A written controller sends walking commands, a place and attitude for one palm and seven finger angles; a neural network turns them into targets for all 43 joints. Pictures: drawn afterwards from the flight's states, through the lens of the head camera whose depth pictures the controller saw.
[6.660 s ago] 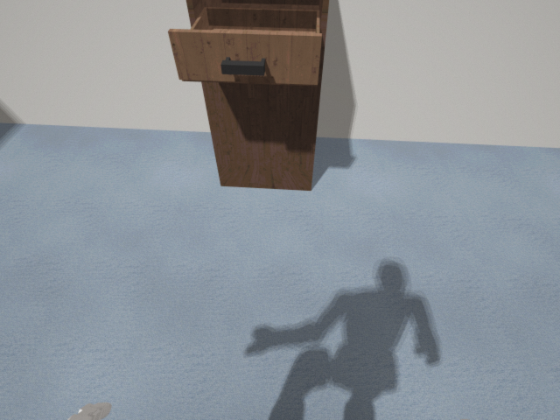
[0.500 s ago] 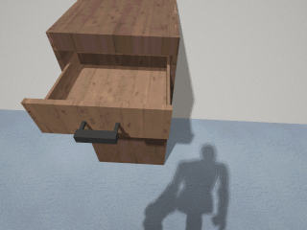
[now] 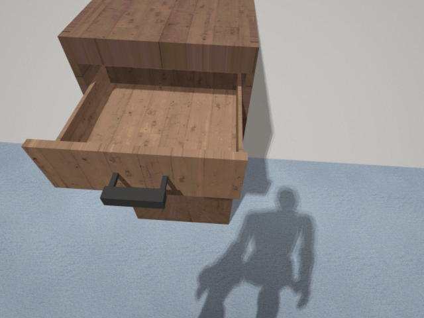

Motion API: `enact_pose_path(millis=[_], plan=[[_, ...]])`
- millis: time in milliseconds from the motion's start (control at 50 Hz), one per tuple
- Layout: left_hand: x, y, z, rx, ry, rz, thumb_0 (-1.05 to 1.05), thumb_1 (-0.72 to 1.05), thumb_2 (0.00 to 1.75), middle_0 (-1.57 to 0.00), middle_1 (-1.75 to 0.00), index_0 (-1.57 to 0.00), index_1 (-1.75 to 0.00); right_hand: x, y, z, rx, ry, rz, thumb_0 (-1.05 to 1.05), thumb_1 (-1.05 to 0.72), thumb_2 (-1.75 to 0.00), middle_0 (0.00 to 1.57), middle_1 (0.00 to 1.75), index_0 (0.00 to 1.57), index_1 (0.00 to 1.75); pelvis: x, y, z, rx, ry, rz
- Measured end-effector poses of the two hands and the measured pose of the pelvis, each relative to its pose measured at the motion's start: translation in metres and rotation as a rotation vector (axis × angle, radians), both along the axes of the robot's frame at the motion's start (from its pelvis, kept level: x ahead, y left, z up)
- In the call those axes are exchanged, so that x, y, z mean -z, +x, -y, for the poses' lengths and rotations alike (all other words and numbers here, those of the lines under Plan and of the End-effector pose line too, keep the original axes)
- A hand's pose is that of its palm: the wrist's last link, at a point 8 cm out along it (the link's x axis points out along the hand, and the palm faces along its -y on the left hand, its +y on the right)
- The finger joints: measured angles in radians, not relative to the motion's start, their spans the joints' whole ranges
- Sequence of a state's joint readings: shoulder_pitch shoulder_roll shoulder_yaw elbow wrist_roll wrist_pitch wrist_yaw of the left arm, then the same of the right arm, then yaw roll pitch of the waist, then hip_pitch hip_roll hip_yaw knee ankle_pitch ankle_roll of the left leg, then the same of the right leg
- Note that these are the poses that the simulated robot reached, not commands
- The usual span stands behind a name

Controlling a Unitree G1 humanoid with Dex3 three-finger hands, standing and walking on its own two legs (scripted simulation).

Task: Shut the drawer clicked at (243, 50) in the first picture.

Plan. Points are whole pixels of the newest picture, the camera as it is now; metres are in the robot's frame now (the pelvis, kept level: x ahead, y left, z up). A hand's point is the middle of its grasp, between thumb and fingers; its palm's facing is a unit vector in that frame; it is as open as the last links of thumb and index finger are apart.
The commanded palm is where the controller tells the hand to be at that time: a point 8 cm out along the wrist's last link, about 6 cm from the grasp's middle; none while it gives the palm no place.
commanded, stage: come to a stop and stand still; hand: left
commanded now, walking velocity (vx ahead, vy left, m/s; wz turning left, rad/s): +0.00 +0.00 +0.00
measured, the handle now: (137, 187) +0.34 +0.18 +0.04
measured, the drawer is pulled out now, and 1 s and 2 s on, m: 0.28 0.28 0.28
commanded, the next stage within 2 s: look again from close up in 0.78 s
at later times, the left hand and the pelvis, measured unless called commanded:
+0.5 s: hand out of the picture -0.04 +0.15 -0.17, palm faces +0.04 -0.98 -0.17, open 7.3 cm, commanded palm none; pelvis -0.03 -0.01 +0.01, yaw +0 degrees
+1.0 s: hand out of the picture -0.04 +0.16 -0.16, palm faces +0.02 -0.97 -0.24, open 7.4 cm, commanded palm none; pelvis -0.03 -0.01 +0.00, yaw +0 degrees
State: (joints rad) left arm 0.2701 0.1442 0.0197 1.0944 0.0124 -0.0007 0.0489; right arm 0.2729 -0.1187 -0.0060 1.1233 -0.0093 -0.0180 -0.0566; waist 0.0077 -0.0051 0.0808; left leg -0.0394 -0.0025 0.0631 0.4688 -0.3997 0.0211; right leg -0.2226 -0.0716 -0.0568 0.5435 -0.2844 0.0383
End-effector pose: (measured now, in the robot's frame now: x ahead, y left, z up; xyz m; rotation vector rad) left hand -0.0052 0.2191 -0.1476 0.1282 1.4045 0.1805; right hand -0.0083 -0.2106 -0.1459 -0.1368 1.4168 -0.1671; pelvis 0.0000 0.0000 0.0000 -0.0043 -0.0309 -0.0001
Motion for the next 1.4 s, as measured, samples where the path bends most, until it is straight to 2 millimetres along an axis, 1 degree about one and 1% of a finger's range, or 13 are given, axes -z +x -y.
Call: enact_pose_path(millis=[120,240,380,500,580,640,700,800,940,1080,1160,1280,1400], plan=[[-0.004,0.005,-0.003,0.024,0.013,0.029,0.01,0.92,0.90,-0.19,-0.30,-0.20,-0.30,-0.002,-0.010,0.004,0.008,0.006,0.011,0.02,-0.92,-0.90,0.20,0.30,0.20,0.30,-0.002,-0.011,0.002,0.004,0.003,0.007],[-0.008,-0.001,0.000,0.032,0.014,0.049,0.01,0.93,0.90,-0.19,-0.30,-0.20,-0.30,-0.003,-0.023,0.002,0.002,0.030,0.001,0.01,-0.92,-0.90,0.20,0.30,0.20,0.30,-0.005,-0.020,0.006,0.001,0.003,0.011],[-0.009,-0.023,0.007,0.024,0.000,0.025,0.01,0.93,0.90,-0.20,-0.30,-0.20,-0.30,-0.004,-0.040,-0.002,0.002,0.052,-0.024,0.01,-0.91,-0.90,0.20,0.30,0.20,0.30,-0.007,-0.027,0.009,-0.002,0.004,0.010],[-0.007,-0.044,0.019,0.010,-0.028,-0.013,0.00,0.92,0.90,-0.19,-0.30,-0.20,-0.30,-0.005,-0.053,-0.004,0.006,0.058,-0.044,0.01,-0.91,-0.90,0.20,0.30,0.20,0.30,-0.008,-0.031,0.009,-0.003,0.004,0.009],[-0.006,-0.055,0.027,0.000,-0.048,-0.031,0.00,0.91,0.90,-0.20,-0.30,-0.20,-0.30,-0.006,-0.059,-0.005,0.008,0.058,-0.055,0.01,-0.91,-0.90,0.20,0.30,0.20,0.30,-0.008,-0.034,0.009,-0.005,0.005,0.009],[-0.002,-0.062,0.028,0.010,-0.043,-0.036,0.00,0.91,0.90,-0.20,-0.30,-0.20,-0.30,-0.003,-0.058,-0.004,0.006,0.056,-0.032,0.01,-0.91,-0.90,0.20,0.30,0.20,0.30,-0.004,-0.039,0.008,-0.007,0.002,-0.001],[-0.002,-0.066,0.024,0.015,-0.037,-0.041,0.00,0.91,0.90,-0.20,-0.30,-0.20,-0.30,0.000,-0.051,-0.002,-0.002,0.054,0.019,0.01,-0.91,-0.90,0.20,0.30,0.20,0.30,-0.002,-0.040,0.006,-0.007,0.003,-0.001],[-0.008,-0.062,0.014,0.016,-0.004,-0.022,0.00,0.91,0.90,-0.20,-0.30,-0.20,-0.30,0.005,-0.040,0.000,-0.018,0.061,0.068,0.01,-0.92,-0.90,0.20,0.30,0.20,0.30,-0.001,-0.039,0.005,-0.005,0.009,0.006],[-0.018,-0.044,0.007,0.028,0.040,0.014,0.00,0.91,0.90,-0.20,-0.30,-0.20,-0.30,0.008,-0.035,0.007,-0.025,0.076,0.073,0.01,-0.92,-0.90,0.20,0.30,0.20,0.30,-0.003,-0.036,0.011,0.001,0.018,0.004],[-0.020,-0.026,0.015,0.042,0.047,0.033,0.00,0.91,0.90,-0.19,-0.30,-0.20,-0.30,0.009,-0.039,0.016,-0.023,0.081,0.032,0.01,-0.91,-0.90,0.20,0.30,0.20,0.30,-0.004,-0.033,0.020,0.003,0.022,0.001],[-0.021,-0.020,0.019,0.046,0.052,0.032,0.01,0.92,0.90,-0.20,-0.30,-0.20,-0.30,0.009,-0.043,0.022,-0.021,0.080,0.004,0.01,-0.91,-0.90,0.20,0.30,0.20,0.30,-0.005,-0.031,0.025,0.002,0.023,-0.001],[-0.020,-0.016,0.025,0.045,0.050,0.028,0.01,0.92,0.90,-0.20,-0.30,-0.20,-0.30,0.007,-0.044,0.030,-0.021,0.073,-0.024,0.01,-0.91,-0.90,0.20,0.30,0.20,0.30,-0.005,-0.029,0.033,-0.003,0.021,-0.005],[-0.018,-0.017,0.030,0.039,0.042,0.018,0.01,0.92,0.90,-0.20,-0.30,-0.20,-0.30,0.005,-0.041,0.037,-0.023,0.063,-0.031,0.01,-0.91,-0.90,0.20,0.30,0.20,0.30,-0.006,-0.027,0.037,-0.005,0.018,-0.007]])
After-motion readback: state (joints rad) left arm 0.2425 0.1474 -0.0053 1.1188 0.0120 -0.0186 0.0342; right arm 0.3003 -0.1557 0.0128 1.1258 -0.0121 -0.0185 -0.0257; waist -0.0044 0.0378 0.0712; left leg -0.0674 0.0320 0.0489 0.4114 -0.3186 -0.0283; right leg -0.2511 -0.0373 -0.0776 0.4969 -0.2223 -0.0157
